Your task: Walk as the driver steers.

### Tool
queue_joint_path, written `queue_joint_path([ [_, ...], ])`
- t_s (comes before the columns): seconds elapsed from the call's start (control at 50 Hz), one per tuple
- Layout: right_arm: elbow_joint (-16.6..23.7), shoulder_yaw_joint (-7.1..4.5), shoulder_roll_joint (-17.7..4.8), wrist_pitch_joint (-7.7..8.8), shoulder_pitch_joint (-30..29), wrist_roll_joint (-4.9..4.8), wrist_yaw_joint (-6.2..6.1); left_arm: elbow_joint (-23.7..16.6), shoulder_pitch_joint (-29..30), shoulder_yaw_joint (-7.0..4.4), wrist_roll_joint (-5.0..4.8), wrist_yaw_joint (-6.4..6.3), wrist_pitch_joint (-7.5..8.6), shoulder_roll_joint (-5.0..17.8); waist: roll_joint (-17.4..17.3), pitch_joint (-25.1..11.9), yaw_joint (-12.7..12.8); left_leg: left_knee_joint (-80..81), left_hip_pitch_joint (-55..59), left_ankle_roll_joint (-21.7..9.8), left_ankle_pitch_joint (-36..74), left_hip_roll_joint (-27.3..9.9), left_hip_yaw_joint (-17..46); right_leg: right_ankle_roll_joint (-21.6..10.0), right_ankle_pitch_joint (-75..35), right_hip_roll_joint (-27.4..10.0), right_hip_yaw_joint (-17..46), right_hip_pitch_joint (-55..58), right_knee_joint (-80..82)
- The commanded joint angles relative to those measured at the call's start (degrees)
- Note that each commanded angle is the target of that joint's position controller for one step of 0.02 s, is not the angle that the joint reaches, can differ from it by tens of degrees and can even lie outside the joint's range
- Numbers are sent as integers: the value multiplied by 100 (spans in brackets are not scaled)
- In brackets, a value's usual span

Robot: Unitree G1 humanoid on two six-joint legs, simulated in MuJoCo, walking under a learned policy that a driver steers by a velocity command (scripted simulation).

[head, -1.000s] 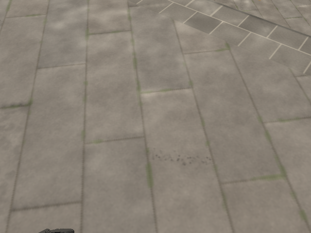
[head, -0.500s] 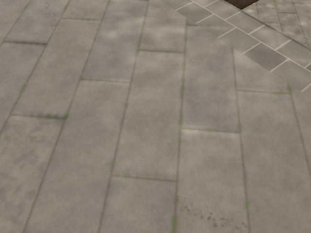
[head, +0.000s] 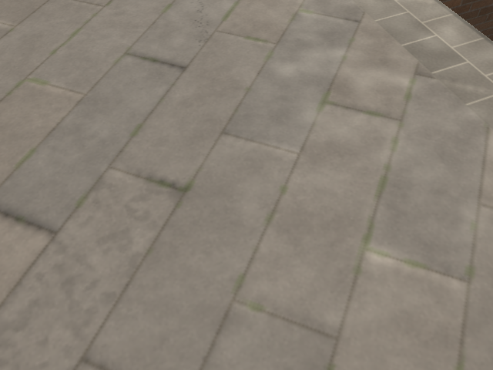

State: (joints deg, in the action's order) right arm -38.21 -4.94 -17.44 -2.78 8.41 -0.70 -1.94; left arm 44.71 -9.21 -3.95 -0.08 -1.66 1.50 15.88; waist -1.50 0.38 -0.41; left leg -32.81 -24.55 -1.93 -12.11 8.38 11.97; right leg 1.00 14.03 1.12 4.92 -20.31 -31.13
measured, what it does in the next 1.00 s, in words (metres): walks ahead, turning left: left foot, then right foot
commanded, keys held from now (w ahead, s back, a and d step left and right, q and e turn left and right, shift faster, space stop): w+q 0.82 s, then w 0.18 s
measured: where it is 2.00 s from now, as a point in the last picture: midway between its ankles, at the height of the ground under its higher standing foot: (102, 257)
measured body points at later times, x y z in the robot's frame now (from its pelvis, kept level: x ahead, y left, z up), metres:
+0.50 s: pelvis +0.14 +0.07 -0.01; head +0.16 +0.09 +0.44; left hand +0.06 +0.36 -0.13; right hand +0.43 -0.10 -0.07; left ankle +0.17 +0.18 -0.73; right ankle +0.03 -0.13 -0.71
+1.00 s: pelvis +0.40 +0.17 -0.01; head +0.43 +0.19 +0.44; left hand +0.46 +0.50 -0.07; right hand +0.58 -0.06 -0.13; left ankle +0.19 +0.19 -0.68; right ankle +0.54 +0.14 -0.73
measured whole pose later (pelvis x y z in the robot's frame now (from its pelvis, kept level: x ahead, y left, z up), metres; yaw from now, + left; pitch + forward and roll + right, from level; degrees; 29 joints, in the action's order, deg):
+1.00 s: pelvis +0.40 +0.17 -0.01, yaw +34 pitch +3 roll -1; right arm -43.8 -3.9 -17.2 1.9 22.7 -1.6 -0.9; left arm 38.0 -2.9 -2.7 0.4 2.1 7.2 15.7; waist -1.4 1.0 -3.4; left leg -52.8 -10.1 -2.1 -28.4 4.6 11.0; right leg -2.5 7.8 2.6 -1.1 -27.3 -32.1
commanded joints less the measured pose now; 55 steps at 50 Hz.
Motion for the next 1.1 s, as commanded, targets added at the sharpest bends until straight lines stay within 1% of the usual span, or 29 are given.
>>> queue_joint_path([
  [0.02,699,-84,-378,122,-120,-72,20,-219,-708,-371,275,32,60,1441,1899,-506,127,-1626,-1851,-109,-2172,82,-320,-1235,1542,-2255,2860,1544,1901],
  [0.04,674,-181,-787,222,-164,5,56,-425,-318,-322,290,24,121,1197,1583,-186,84,-2384,-2096,-29,-1678,-440,-155,-1393,1971,-2350,2919,1324,1971],
  [0.06,562,-245,-925,238,-86,7,93,-501,-122,-270,170,-31,140,953,1271,-106,32,-2671,-2140,45,-1220,-551,-265,-1158,1923,-2084,2341,1306,1923],
  [0.1,407,-219,-715,220,101,42,136,-514,-175,-213,-3,-112,150,793,1024,-63,88,-3191,-2308,281,-692,-715,-499,-880,1529,-1724,1606,1571,1898],
  [0.14,468,-148,-466,265,-42,-6,207,-470,-488,-184,33,-130,202,753,915,31,252,-3387,-2347,376,-302,-857,-729,-849,1117,-1593,1038,1563,2040],
  [0.26,804,-40,-236,376,-610,-54,321,-389,-951,-267,50,-42,281,971,989,190,565,-2061,-2173,491,276,-1148,-970,-985,299,-1705,131,1841,2243],
  [0.38,938,17,-202,387,-831,-85,479,-265,-973,-382,-117,87,263,1237,976,391,557,-796,-1099,142,-102,-1188,-1431,-892,-92,-1874,-587,1646,2074],
  [0.42,936,-21,-294,377,-669,-80,505,-221,-925,-416,-178,120,210,1325,958,350,380,-465,-598,-102,-355,-1032,-1643,-822,-789,-1965,-752,1668,1727],
  [0.44,827,-93,-383,374,-255,-63,501,-223,-790,-421,-208,114,186,1370,891,135,65,-78,136,-254,-190,-789,-1858,-706,-1869,-1878,-1024,1546,1129],
  [0.46,558,-267,-662,357,545,-63,462,-201,-869,-366,-200,104,184,1217,597,-381,-302,203,1420,-437,21,-490,-1953,-521,-2921,-1590,-1470,1242,-88],
  [0.48,314,-472,-1112,325,1681,-111,367,-308,-905,-258,-53,86,212,960,-30,-1042,-809,293,3193,-761,-150,-974,-933,-192,-2167,-1296,-1692,-14,-1971],
  [0.5,385,-537,-1921,396,1707,-129,323,-853,-940,-1,179,113,374,234,-1920,-1407,-367,1153,4511,-1832,-1247,-2529,2592,196,1911,-208,-1200,-2519,-4056],
  [0.52,475,-384,-1431,523,1831,-95,355,-850,-447,-85,-63,143,570,724,-1068,-1709,-755,1855,4534,-2006,-1767,-2805,3440,110,1801,-209,-70,-3173,-4742],
  [0.54,386,-254,-1065,605,1645,-44,368,-941,-163,-145,-236,186,666,985,-837,-1045,-671,1783,4139,-1807,-1227,-2688,2651,-66,1254,-468,-85,-3526,-4724],
  [0.58,484,-126,-732,610,931,-28,352,-811,-210,-139,38,148,708,944,-222,-488,-218,1706,2712,-1474,-78,-2196,1455,-112,453,-828,-82,-2760,-3809],
  [0.6,558,-75,-641,606,658,41,329,-785,-292,-159,90,165,660,938,-312,-361,-8,1844,2189,-1417,349,-2006,1142,-87,207,-897,-50,-2347,-3514],
  [0.66,467,-81,-702,652,542,38,229,-745,-266,-117,132,200,506,768,-215,-201,173,2028,1527,-1462,1399,-1794,655,136,-212,-736,-223,-1990,-2850],
  [0.74,185,-132,-836,638,927,-53,114,-983,739,56,110,249,508,397,-253,71,-141,1950,1066,-1141,1441,-1398,152,239,-1636,-346,-337,-1494,-875],
  [0.82,-48,-160,-889,610,1373,-133,78,-1163,1340,33,-22,356,566,538,-323,128,-335,1746,1274,-997,938,-1573,585,121,-2052,-117,-181,-985,64],
  [0.9,-203,-153,-796,532,1444,-67,57,-1079,956,-70,-1,387,617,730,-563,29,-143,1125,2084,-815,1760,-1853,850,-228,-1340,-128,-245,-579,314],
  [0.92,-188,-123,-720,514,1393,-51,73,-966,492,-150,29,356,630,840,-546,-235,109,568,2124,-699,2637,-1631,697,-399,-1281,-14,-436,116,511],
  [0.94,-108,-44,-549,508,1332,6,100,-873,-228,-223,96,328,643,1024,-447,-906,463,-516,1713,-530,2682,-1339,483,-697,-1405,-412,-166,1427,281],
  [0.96,-44,78,-191,543,1926,2,101,-754,-1071,-337,195,294,627,1458,616,-1934,491,-2553,15,-142,1142,-673,14,-1491,-1001,-1649,1689,3667,164],
  [0.98,-141,146,-138,597,2353,-111,108,-472,-1509,-337,50,368,565,1332,2041,-2399,444,-4025,-1254,100,-2027,-228,-168,-2026,384,-2417,3888,4438,1071],
  [1.0,-117,32,-648,626,1874,-185,122,-543,-1269,-214,-78,357,532,916,1257,-1545,551,-4502,-1866,90,-1844,-560,49,-1793,1374,-2287,3749,3864,1361],
  [1.02,30,17,-765,636,1190,-173,130,-596,-908,-153,-46,319,479,743,702,-828,564,-4485,-1937,73,-1386,-807,-198,-1575,1234,-2068,2894,3040,1449],
  [1.04,161,34,-693,657,767,-76,138,-586,-621,-105,19,308,446,665,384,-273,415,-4130,-1851,55,-1058,-1006,-382,-1499,613,-1834,2290,2174,1615],
  [1.06,187,17,-623,661,668,4,148,-579,-454,-62,69,299,455,555,406,-95,240,-3733,-1628,42,-806,-1225,-428,-1445,116,-1637,1900,1682,1745],
  [1.1,104,57,-394,632,886,-16,180,-533,-385,-38,67,299,484,495,633,-79,37,-3296,-1207,66,-636,-1371,-562,-1434,-427,-1390,1421,1230,1990],
])
Velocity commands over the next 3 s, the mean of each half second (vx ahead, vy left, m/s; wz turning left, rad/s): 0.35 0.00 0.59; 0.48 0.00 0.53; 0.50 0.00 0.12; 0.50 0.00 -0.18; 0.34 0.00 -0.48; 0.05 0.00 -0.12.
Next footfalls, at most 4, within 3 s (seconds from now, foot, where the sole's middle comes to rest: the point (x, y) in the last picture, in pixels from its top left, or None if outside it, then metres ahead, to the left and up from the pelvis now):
0.48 left None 0.20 0.20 -0.77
0.94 right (206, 330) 0.58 0.16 -0.77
1.44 left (79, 307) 0.65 0.52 -0.77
1.98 right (113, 199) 1.03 0.49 -0.77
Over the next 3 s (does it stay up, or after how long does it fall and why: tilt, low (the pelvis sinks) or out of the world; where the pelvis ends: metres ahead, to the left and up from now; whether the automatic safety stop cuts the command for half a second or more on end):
stays up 1.14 0.61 0.00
